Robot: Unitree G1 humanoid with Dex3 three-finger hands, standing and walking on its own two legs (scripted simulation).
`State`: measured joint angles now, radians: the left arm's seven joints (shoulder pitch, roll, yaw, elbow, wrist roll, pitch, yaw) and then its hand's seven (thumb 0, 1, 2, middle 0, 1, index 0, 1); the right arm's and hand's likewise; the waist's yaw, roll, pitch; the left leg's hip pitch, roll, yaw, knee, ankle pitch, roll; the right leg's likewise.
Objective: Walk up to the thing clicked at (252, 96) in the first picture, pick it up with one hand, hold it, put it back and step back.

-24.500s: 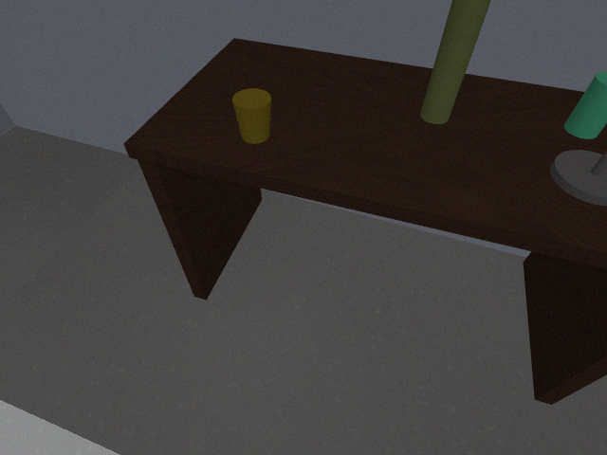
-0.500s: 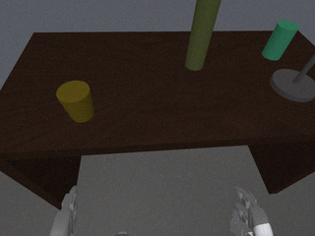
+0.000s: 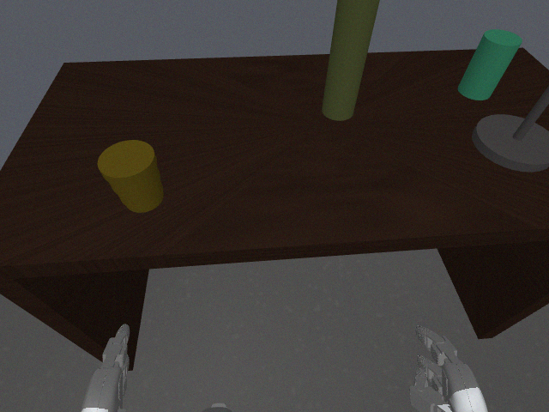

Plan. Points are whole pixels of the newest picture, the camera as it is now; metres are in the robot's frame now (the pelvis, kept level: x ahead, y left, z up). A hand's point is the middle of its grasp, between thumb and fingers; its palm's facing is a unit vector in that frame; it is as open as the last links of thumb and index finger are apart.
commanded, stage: home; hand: left
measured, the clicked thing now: (136, 179) +0.48 +0.24 +0.06
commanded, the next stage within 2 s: stand in 1.66 s
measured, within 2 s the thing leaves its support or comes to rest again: neither
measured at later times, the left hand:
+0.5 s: hand (152, 399) +0.17 +0.18 -0.05, palm faces +0.10 -0.97 -0.23, open 17.6 cm
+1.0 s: hand (151, 389) +0.18 +0.18 -0.05, palm faces +0.10 -0.97 -0.22, open 17.7 cm
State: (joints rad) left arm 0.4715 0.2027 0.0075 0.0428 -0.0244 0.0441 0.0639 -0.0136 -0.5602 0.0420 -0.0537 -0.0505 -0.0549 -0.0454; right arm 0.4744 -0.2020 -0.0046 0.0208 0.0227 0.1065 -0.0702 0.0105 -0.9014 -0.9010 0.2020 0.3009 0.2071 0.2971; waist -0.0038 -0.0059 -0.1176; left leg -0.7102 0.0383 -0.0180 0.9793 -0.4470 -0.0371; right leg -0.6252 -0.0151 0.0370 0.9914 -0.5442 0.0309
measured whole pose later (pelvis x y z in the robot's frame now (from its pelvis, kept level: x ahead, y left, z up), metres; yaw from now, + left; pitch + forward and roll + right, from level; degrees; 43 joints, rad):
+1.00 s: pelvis +0.01 +0.01 -0.01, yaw +0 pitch +11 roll +0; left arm 0.49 0.20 0.00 0.00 -0.02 0.05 0.08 -0.01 -0.60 0.01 -0.05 -0.04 -0.05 -0.04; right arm 0.49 -0.19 0.00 -0.03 0.02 0.14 -0.08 0.01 -0.90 -0.90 0.20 0.30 0.21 0.30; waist -0.01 -0.01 -0.14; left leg -0.74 0.04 -0.01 1.02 -0.48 -0.03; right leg -0.65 -0.01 0.05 1.02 -0.56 0.04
